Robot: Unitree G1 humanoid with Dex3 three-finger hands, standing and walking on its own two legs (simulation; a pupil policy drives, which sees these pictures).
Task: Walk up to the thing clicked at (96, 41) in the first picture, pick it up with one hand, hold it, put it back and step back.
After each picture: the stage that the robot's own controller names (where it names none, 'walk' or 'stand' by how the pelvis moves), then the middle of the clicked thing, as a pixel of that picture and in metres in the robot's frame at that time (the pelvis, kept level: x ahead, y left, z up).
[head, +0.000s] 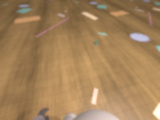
stand; (95, 42) +1.81 -0.13 -0.72
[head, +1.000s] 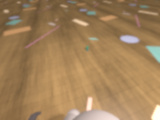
walk; (87, 48) +1.69 +0.20 -0.71
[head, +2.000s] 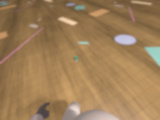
walk; (76, 58) +1.13 +0.34 -0.72
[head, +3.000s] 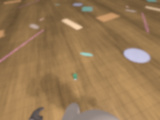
walk; (75, 76) +0.69 +0.26 -0.71
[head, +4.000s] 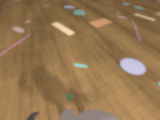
walk; (68, 97) +0.39 +0.20 -0.70
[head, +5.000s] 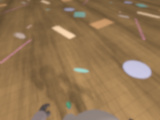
stand; (68, 105) +0.29 +0.23 -0.72
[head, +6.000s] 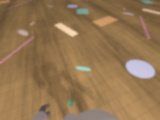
stand; (70, 102) +0.29 +0.21 -0.72
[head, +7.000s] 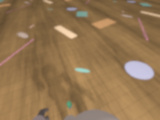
stand; (69, 104) +0.29 +0.22 -0.73
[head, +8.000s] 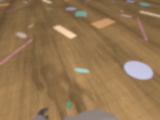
stand; (68, 105) +0.28 +0.23 -0.73
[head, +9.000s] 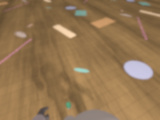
go down; (68, 105) +0.28 +0.23 -0.73
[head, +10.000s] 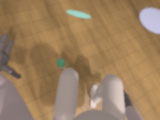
go down; (61, 63) +0.38 +0.23 -0.31
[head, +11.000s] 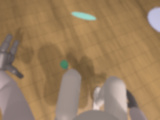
approach; (64, 65) +0.37 +0.23 -0.30
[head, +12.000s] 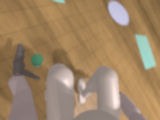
close in; (37, 61) +0.37 +0.26 -0.22
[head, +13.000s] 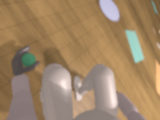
close; (28, 61) +0.36 +0.27 -0.22
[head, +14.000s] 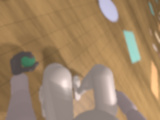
lift; (28, 61) +0.35 +0.27 -0.23
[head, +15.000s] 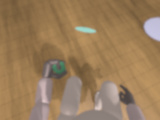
lift; (60, 69) +0.32 +0.21 -0.03
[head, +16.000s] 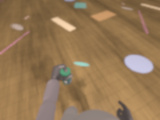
hold; (66, 75) +0.32 +0.17 +0.00
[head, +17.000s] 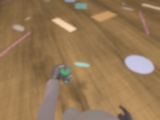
hold; (66, 75) +0.33 +0.17 +0.00
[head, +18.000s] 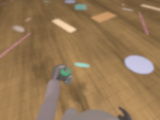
crouch; (66, 75) +0.32 +0.17 +0.00
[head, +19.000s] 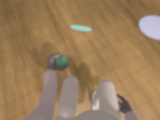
crouch; (62, 63) +0.38 +0.20 -0.10
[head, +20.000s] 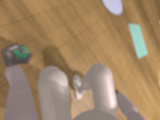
lower; (23, 55) +0.40 +0.28 -0.22
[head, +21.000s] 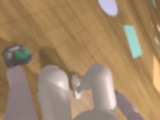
lower; (23, 55) +0.40 +0.28 -0.22
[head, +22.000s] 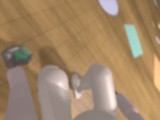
lower; (22, 56) +0.39 +0.29 -0.22
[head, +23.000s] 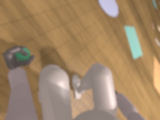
lower; (24, 56) +0.39 +0.28 -0.22
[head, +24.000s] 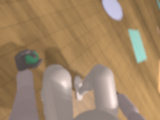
loosen; (32, 60) +0.37 +0.26 -0.22
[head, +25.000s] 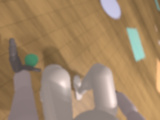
withdraw; (31, 61) +0.36 +0.25 -0.23
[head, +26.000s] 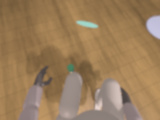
walk; (70, 68) +0.39 +0.19 -0.36
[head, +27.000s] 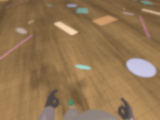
stand; (70, 103) +0.30 +0.18 -0.66
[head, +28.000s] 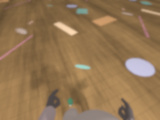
stand; (70, 102) +0.32 +0.19 -0.67
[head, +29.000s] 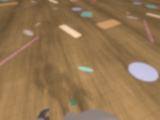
stand; (72, 102) +0.32 +0.18 -0.71
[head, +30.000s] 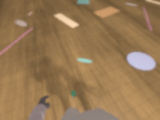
walk; (73, 94) +0.35 +0.16 -0.70
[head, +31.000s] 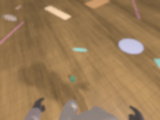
walk; (72, 79) +0.51 +0.20 -0.70
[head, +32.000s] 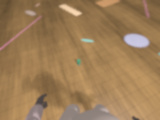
walk; (78, 62) +0.85 +0.20 -0.69
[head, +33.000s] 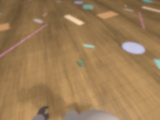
stand; (80, 63) +0.98 +0.18 -0.71
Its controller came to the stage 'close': yes
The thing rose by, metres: 0.72
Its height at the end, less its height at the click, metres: +0.00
